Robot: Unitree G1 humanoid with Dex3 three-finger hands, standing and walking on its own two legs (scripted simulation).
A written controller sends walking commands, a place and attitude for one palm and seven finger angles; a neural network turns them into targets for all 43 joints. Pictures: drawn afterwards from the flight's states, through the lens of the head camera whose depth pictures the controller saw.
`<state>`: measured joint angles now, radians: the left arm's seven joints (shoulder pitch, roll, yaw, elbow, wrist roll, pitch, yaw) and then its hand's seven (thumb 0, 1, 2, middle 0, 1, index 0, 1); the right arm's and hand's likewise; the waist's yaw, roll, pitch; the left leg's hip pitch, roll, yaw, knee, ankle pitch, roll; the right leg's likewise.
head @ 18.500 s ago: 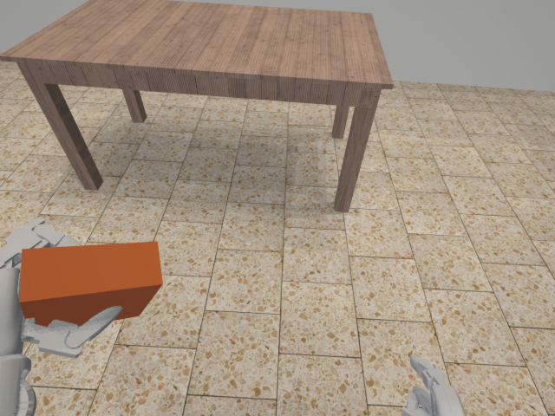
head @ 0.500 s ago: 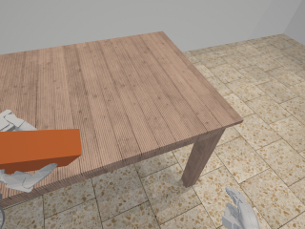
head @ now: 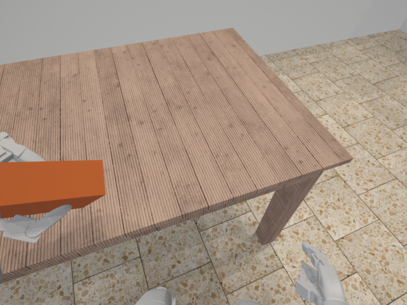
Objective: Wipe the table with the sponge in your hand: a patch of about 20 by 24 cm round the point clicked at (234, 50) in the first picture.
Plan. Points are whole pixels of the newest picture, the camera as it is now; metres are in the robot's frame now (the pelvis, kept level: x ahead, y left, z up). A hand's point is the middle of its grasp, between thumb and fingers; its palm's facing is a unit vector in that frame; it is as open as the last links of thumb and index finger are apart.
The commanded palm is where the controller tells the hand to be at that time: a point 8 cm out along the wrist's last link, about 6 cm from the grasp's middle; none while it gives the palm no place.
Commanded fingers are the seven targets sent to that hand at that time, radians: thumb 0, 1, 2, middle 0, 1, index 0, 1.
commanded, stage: shuffle to correct the standing spot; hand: left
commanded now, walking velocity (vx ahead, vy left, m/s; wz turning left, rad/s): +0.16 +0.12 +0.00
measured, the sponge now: (62, 189) +0.24 +0.22 +0.16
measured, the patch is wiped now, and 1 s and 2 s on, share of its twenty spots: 0.00 0.00 0.00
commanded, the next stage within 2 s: come to a stop and stand still in 0.86 s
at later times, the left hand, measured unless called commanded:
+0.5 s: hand (9, 183) +0.23 +0.27 +0.20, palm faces +0.32 -0.83 -0.45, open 9.3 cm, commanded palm +0.18 +0.32 +0.21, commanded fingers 0.00 0.10 1.30 -1.20 -1.60 -1.20 -1.60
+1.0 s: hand (16, 166) +0.26 +0.28 +0.19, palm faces +0.35 -0.84 -0.41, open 9.3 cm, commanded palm +0.21 +0.31 +0.21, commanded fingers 0.00 0.10 1.30 -1.20 -1.60 -1.20 -1.60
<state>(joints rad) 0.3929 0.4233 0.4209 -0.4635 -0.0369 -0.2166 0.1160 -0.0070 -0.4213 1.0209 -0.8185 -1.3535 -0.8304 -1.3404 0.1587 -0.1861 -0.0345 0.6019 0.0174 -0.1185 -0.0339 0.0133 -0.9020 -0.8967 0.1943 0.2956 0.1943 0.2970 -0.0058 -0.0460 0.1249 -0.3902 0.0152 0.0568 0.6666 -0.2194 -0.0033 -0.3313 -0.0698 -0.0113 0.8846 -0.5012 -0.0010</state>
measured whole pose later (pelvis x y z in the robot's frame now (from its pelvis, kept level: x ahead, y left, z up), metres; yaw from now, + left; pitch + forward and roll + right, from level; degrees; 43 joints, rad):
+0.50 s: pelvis +0.01 +0.04 +0.02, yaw -2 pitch -1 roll +0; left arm 0.48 0.39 0.37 -0.55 -0.05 -0.18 0.10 -0.01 -0.42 1.02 -0.82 -1.35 -0.83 -1.34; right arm 0.20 -0.18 0.02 0.60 0.01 -0.11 -0.04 0.01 -0.90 -0.90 0.20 0.30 0.20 0.30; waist 0.01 0.00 0.05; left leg -0.42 0.02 0.03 0.77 -0.35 0.01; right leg -0.30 0.01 -0.10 0.61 -0.31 -0.06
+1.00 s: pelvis +0.03 +0.04 +0.02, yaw -4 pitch -1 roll +1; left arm 0.48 0.38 0.38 -0.49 -0.07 -0.14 0.12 -0.01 -0.42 1.02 -0.82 -1.35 -0.83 -1.34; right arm 0.23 -0.19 0.01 0.60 0.01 -0.08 -0.06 0.01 -0.90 -0.90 0.20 0.30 0.20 0.30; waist 0.01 -0.01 0.02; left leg -0.25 0.03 0.03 0.54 -0.28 -0.02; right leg -0.24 0.02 -0.07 0.56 -0.31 -0.06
